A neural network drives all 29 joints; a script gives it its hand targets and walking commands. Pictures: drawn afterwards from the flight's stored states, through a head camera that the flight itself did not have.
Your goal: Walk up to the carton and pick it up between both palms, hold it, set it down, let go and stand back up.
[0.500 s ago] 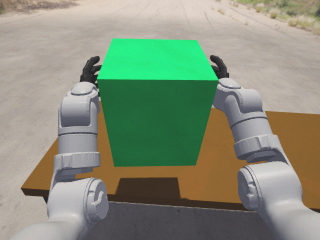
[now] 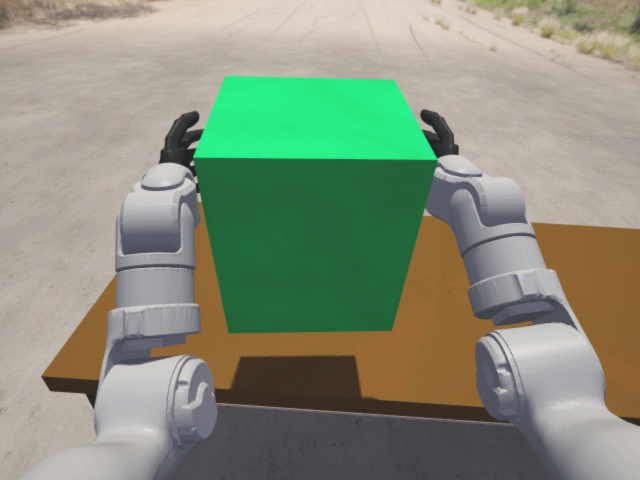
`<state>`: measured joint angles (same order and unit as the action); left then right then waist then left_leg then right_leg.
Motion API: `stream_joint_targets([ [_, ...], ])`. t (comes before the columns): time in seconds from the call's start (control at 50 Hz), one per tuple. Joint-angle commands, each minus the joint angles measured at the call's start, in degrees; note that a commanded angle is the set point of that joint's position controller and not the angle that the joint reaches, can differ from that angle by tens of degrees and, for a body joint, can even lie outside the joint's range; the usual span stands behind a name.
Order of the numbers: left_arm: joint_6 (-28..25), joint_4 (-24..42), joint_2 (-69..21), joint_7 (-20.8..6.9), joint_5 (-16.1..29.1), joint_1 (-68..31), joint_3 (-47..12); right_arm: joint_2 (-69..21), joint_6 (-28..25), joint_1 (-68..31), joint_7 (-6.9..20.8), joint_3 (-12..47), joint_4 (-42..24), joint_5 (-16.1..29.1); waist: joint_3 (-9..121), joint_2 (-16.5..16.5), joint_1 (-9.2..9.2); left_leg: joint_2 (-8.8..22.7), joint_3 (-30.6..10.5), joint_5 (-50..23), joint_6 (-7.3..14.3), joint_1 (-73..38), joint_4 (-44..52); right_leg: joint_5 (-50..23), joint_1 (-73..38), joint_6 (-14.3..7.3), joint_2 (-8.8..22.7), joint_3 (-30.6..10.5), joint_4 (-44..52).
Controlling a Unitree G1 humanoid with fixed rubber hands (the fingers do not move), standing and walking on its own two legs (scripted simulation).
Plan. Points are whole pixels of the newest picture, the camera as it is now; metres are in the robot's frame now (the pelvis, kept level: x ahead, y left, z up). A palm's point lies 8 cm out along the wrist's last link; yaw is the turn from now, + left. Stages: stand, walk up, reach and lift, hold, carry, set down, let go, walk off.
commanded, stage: hold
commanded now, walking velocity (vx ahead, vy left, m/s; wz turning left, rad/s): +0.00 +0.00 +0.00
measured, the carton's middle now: (310, 207) +0.38 +0.00 +0.23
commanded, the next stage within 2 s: none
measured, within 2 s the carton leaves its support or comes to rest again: neither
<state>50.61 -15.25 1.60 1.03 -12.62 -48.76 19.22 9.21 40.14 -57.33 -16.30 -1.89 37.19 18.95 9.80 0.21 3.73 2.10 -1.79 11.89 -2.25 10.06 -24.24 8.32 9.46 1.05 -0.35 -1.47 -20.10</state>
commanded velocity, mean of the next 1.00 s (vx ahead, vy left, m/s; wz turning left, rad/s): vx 0.00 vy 0.00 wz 0.00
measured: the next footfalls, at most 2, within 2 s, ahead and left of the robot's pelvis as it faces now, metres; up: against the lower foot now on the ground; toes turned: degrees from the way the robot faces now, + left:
none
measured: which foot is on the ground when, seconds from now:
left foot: down 0.00-1.00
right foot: down 0.00-1.00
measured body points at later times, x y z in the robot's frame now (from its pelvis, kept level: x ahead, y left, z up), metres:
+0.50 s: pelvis +0.00 +0.00 +0.00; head -0.08 +0.01 +0.44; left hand +0.38 +0.15 +0.27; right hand +0.39 -0.15 +0.28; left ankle +0.02 +0.13 -0.74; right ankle +0.03 -0.13 -0.74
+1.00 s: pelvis +0.00 +0.00 +0.00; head -0.08 +0.01 +0.44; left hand +0.38 +0.16 +0.28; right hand +0.39 -0.15 +0.28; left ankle +0.02 +0.13 -0.74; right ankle +0.03 -0.13 -0.74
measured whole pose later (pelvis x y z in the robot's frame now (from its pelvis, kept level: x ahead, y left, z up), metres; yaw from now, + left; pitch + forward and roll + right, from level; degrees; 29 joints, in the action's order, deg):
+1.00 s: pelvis +0.00 +0.00 +0.00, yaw +0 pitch -2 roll -1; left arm 50.3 -16.3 1.6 1.0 -12.6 -48.8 19.2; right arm 9.2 40.3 -57.3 -16.3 -1.9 37.9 19.0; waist 9.9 0.2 3.7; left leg 2.1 -1.8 11.9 -2.2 10.1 -24.2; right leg 8.4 9.4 1.1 -0.3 -1.5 -20.1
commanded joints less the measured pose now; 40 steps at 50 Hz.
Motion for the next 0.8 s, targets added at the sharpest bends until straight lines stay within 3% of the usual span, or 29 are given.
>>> stream_joint_targets([
  [0.0, -4.56, 6.90, -31.84, -10.01, 11.46, -46.70, -26.08, -36.57, -2.08, -42.58, 7.58, 13.65, -16.98, 11.48, 20.08, -5.34, 4.96, -5.00, 0.73, -7.58, -2.36, -2.84, 5.00, -9.46, -15.17, 0.64, -4.57, 1.11, 2.73],
  [0.02, -4.46, 4.75, -32.13, -10.06, 11.64, -47.47, -25.88, -35.87, -1.86, -42.70, 7.72, 12.26, -15.20, 11.55, 18.27, -5.82, 5.48, -4.88, 0.78, -4.86, -2.38, -1.72, 5.29, -7.33, -13.88, 0.16, -4.75, 0.94, 2.82],
  [0.04, -4.92, 8.92, -34.04, -9.88, 12.78, -48.63, -27.71, -37.38, -2.63, -43.94, 7.91, 13.80, -18.57, 12.21, 22.63, -6.31, 5.04, -4.49, 0.55, -8.49, -2.64, -2.89, 4.76, -9.53, -14.80, 0.04, -4.96, 1.21, 2.07],
  [0.06, -4.99, 6.99, -32.77, -9.59, 11.80, -49.56, -26.61, -35.86, -2.22, -42.95, 8.12, 12.98, -15.29, 11.30, 20.22, -6.14, 4.64, -4.66, 0.43, -6.28, -2.43, -2.71, 5.49, -6.47, -13.78, 0.34, -5.08, 1.24, 2.75],
  [0.12, -4.77, 5.40, -32.85, -9.31, 12.18, -46.97, -26.51, -36.79, -2.61, -43.87, 8.03, 13.47, -17.28, 11.30, 20.15, -4.73, 5.19, -5.18, 0.53, -7.43, -2.13, -1.96, 5.13, -9.60, -15.36, 0.42, -4.74, 1.03, 2.67],
  [0.14, -5.32, 10.72, -34.07, -9.29, 13.53, -47.71, -28.94, -38.23, -3.00, -43.62, 7.80, 14.96, -21.15, 12.17, 25.60, -5.77, 5.10, -4.98, 0.64, -12.36, -2.63, -4.57, 3.92, -14.75, -17.22, 0.54, -4.84, 0.79, 1.65],
  [0.16, -5.03, 7.51, -32.73, -9.20, 12.79, -48.90, -27.77, -37.29, -2.22, -43.60, 7.83, 14.04, -17.15, 11.68, 21.42, -5.78, 5.00, -4.96, 0.32, -9.13, -2.65, -3.17, 4.47, -10.53, -14.84, 0.52, -5.00, 1.21, 2.32],
  [0.18, -5.61, 10.48, -33.97, -9.13, 14.63, -49.32, -29.53, -38.12, -2.93, -43.71, 7.73, 14.98, -20.80, 12.29, 25.40, -4.91, 5.36, -5.14, 0.41, -10.93, -2.62, -3.96, 3.78, -13.12, -16.34, 0.75, -4.83, 1.00, 2.15],
  [0.2, -5.29, 9.45, -32.89, -8.98, 13.42, -47.88, -28.24, -37.48, -2.39, -42.73, 7.53, 15.31, -19.56, 12.43, 23.67, -5.78, 4.89, -5.42, 0.50, -10.73, -2.53, -3.78, 3.77, -13.50, -16.37, 0.88, -4.54, 0.78, 2.32],
  [0.22, -5.09, 10.10, -32.73, -8.90, 13.76, -48.20, -28.79, -36.81, -1.90, -40.67, 7.37, 14.29, -18.10, 12.25, 22.61, -5.72, 5.83, -5.36, 0.47, -10.17, -2.53, -3.64, 4.13, -13.21, -16.47, 0.90, -4.83, 0.88, 2.36],
  [0.24, -4.96, 9.46, -32.83, -9.28, 12.48, -46.90, -27.00, -37.78, -1.87, -40.71, 7.48, 15.23, -19.01, 12.81, 24.10, -4.87, 4.95, -5.18, 0.67, -10.70, -2.63, -3.62, 3.59, -14.30, -17.60, 0.72, -4.86, 0.76, 1.70],
  [0.26, -4.50, 7.14, -32.83, -9.49, 12.76, -45.49, -27.55, -36.22, -1.84, -42.14, 7.47, 14.47, -18.75, 12.09, 21.66, -5.63, 4.94, -5.33, 0.48, -9.30, -2.54, -3.62, 4.08, -11.91, -15.29, 0.80, -4.81, 0.82, 2.48],
  [0.28, -4.93, 9.21, -33.86, -9.53, 13.03, -46.95, -27.74, -37.32, -2.40, -42.84, 7.63, 14.72, -20.65, 12.50, 24.72, -4.57, 4.59, -5.10, 0.56, -11.31, -2.62, -3.79, 3.80, -13.41, -16.29, 0.78, -5.19, 1.24, 1.82],
  [0.32, -4.46, 6.02, -33.27, -9.55, 12.57, -47.75, -27.52, -36.26, -1.84, -42.89, 7.65, 13.44, -17.02, 11.28, 18.85, -5.63, 5.19, -4.98, 0.32, -6.60, -2.59, -2.00, 5.09, -7.65, -13.93, 0.36, -4.85, 1.20, 3.11],
  [0.36, -5.09, 9.61, -34.04, -9.28, 12.81, -49.52, -28.11, -37.73, -2.41, -43.01, 7.96, 13.81, -18.18, 11.58, 23.14, -5.91, 5.36, -4.89, 0.56, -8.28, -2.79, -2.53, 4.42, -10.28, -15.62, 0.19, -4.82, 1.27, 2.01],
  [0.4, -4.77, 6.96, -32.70, -9.25, 12.62, -49.76, -27.26, -36.12, -1.85, -43.44, 8.10, 12.90, -14.80, 11.28, 19.32, -6.18, 5.17, -5.01, 0.65, -6.04, -2.43, -1.67, 5.16, -7.23, -13.50, 0.23, -4.72, 1.36, 2.76],
  [0.44, -5.16, 4.04, -32.70, -9.58, 12.66, -50.00, -25.91, -36.96, -2.00, -44.61, 8.25, 12.04, -13.51, 10.06, 17.91, -3.73, 5.01, -4.79, 0.67, -2.86, -1.62, -1.58, 6.01, -3.96, -11.67, 0.27, -4.50, 1.15, 3.68],
  [0.46, -5.13, 6.47, -33.27, -9.54, 13.25, -49.13, -27.09, -37.21, -2.64, -44.34, 8.34, 12.66, -16.34, 11.14, 21.37, -5.64, 4.75, -4.54, 0.49, -5.51, -1.93, -1.87, 5.52, -6.98, -13.67, 0.11, -4.55, 1.19, 2.64],
  [0.5, -5.52, 7.19, -34.63, -8.83, 13.96, -50.16, -28.35, -37.98, -3.33, -46.90, 8.24, 13.76, -18.97, 11.27, 22.64, -5.59, 4.27, -4.77, 0.17, -8.26, -2.38, -2.81, 4.71, -8.32, -13.63, 0.12, -5.07, 1.37, 2.34],
  [0.52, -5.58, 4.84, -34.07, -8.78, 13.56, -49.89, -27.48, -37.37, -3.05, -46.65, 8.15, 12.90, -18.26, 10.76, 22.04, -4.87, 5.09, -4.89, 0.52, -5.50, -2.51, -2.02, 5.05, -6.75, -14.01, -0.04, -4.98, 1.14, 3.09],
  [0.56, -5.68, 5.55, -33.87, -8.92, 13.51, -50.26, -27.15, -38.35, -2.98, -46.00, 8.22, 13.57, -17.55, 11.22, 21.77, -4.02, 4.66, -5.07, 0.77, -5.99, -2.00, -1.96, 5.13, -6.83, -13.32, 0.48, -4.96, 1.42, 3.02],
  [0.6, -5.61, 8.08, -33.69, -8.63, 13.48, -50.50, -28.03, -37.46, -2.99, -45.47, 8.42, 13.94, -17.60, 12.16, 22.86, -6.37, 4.67, -4.88, 0.65, -8.84, -2.68, -3.46, 4.74, -9.34, -14.11, 0.30, -4.87, 1.19, 2.60],
  [0.64, -5.73, 9.78, -33.60, -8.42, 13.61, -49.29, -28.62, -37.96, -2.72, -42.82, 8.14, 14.90, -18.64, 12.42, 24.14, -6.43, 4.31, -5.16, 0.44, -10.09, -2.57, -3.72, 4.19, -10.67, -14.96, 0.88, -4.98, 1.31, 2.46],
  [0.66, -5.79, 10.09, -34.35, -8.37, 14.47, -49.86, -29.84, -37.96, -2.83, -43.56, 8.06, 14.47, -19.91, 12.33, 25.26, -5.98, 5.24, -5.02, 0.09, -10.83, -3.07, -3.99, 3.90, -11.55, -15.50, 0.60, -4.98, 1.35, 2.35],
  [0.76, -5.05, 7.65, -32.58, -8.87, 12.19, -47.86, -26.55, -37.01, -1.84, -41.31, 7.97, 13.52, -15.47, 10.83, 19.80, -5.15, 5.11, -5.03, 0.57, -7.50, -2.12, -3.47, 4.84, -8.64, -14.03, 0.77, -4.60, 1.15, 2.99],
  [0.78, -4.80, 5.26, -31.96, -9.30, 12.12, -48.65, -26.25, -36.05, -1.53, -41.02, 8.08, 12.43, -12.65, 10.10, 18.06, -5.50, 6.03, -4.88, 0.58, -5.69, -2.34, -2.66, 5.42, -7.63, -13.93, 0.53, -4.33, 0.94, 3.37],
])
